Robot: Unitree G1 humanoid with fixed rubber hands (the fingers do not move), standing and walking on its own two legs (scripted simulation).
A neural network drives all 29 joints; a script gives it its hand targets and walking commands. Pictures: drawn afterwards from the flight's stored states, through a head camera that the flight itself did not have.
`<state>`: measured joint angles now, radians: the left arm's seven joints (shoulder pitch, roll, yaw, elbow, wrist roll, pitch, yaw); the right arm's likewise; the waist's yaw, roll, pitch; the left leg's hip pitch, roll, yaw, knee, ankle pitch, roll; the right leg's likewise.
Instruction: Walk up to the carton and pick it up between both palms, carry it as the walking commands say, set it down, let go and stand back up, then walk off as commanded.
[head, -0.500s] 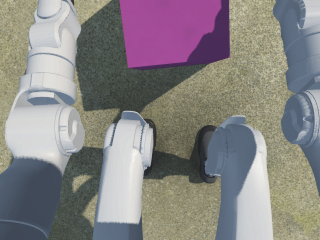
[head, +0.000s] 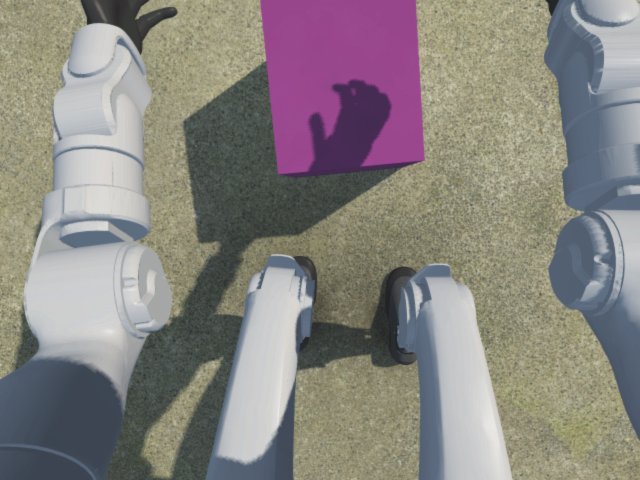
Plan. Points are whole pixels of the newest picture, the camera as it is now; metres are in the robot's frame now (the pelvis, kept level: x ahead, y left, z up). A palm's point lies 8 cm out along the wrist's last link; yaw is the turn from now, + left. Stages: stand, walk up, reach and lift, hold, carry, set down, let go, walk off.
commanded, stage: set down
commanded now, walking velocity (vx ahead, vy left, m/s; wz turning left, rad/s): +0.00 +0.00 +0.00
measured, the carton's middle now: (343, 96) +0.54 +0.04 -0.42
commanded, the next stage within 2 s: let go in 0.50 s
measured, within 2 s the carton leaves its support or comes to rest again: neither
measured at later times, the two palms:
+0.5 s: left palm out of the picture +0.52 +0.25 +0.04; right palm out of the picture +0.57 -0.16 +0.04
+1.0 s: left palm out of the picture +0.41 +0.26 +0.10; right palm out of the picture +0.44 -0.19 +0.10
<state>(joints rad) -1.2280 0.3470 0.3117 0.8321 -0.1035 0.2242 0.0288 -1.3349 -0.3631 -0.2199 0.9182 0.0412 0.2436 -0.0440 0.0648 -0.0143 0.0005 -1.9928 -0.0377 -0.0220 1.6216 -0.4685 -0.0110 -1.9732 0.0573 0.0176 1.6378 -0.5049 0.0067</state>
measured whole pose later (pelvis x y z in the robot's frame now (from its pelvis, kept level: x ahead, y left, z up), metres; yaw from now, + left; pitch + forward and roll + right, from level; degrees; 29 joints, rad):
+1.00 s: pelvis +0.07 +0.01 +0.20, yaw +0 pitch +33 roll -1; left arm -0.44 0.24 0.21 0.58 0.02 0.09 -0.11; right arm -0.49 -0.19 -0.19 0.58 -0.07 0.12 -0.02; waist 0.05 0.00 -0.05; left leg -1.06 -0.03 -0.04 0.74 -0.25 0.01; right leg -1.03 0.05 0.05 0.73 -0.27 0.01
